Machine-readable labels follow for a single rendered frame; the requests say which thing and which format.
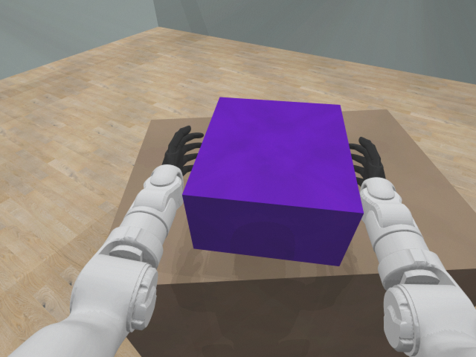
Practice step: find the right robot hand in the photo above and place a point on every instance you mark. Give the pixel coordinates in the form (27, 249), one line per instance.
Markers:
(372, 166)

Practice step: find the left robot hand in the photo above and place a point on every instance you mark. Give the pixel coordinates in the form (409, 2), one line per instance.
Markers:
(178, 147)

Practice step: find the robot right forearm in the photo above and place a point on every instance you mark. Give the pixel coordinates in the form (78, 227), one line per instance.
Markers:
(403, 256)

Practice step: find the carton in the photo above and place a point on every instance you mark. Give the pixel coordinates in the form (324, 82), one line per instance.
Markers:
(274, 179)

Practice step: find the left robot upper arm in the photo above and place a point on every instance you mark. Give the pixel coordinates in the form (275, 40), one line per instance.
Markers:
(115, 296)

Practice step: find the right robot upper arm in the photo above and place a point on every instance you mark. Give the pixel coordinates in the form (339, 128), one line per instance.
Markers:
(429, 321)

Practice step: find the robot left forearm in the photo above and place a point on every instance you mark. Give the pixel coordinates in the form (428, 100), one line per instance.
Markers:
(147, 223)

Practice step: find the pedestal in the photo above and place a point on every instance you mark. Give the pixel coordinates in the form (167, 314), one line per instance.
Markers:
(217, 304)

